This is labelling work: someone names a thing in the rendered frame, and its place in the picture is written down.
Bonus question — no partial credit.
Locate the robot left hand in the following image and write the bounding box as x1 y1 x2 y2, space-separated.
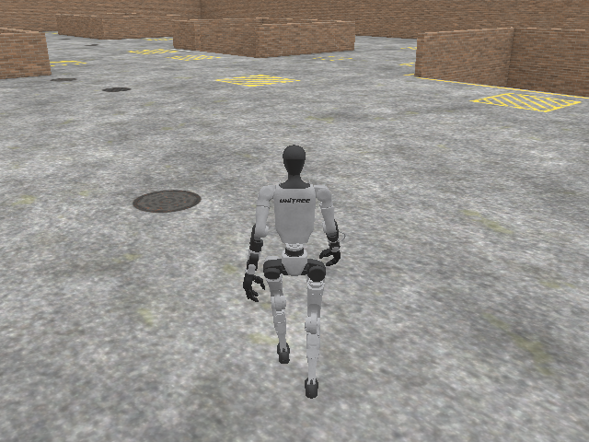
243 273 265 302

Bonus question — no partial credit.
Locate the robot right forearm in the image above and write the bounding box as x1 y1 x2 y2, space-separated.
326 219 341 252

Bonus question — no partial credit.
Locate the robot right thigh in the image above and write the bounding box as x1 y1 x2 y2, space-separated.
305 259 326 334

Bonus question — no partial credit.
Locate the robot right upper arm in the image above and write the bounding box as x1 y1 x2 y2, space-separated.
314 185 337 234

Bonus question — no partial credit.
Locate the robot left upper arm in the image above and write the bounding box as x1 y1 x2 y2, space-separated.
254 185 275 238

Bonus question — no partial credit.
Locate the robot left forearm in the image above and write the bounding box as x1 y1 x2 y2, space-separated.
245 224 263 274

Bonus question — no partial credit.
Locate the right robot foot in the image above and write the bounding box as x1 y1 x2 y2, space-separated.
305 378 318 399

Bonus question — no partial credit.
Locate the robot right hand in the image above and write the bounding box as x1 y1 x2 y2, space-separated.
319 249 341 266

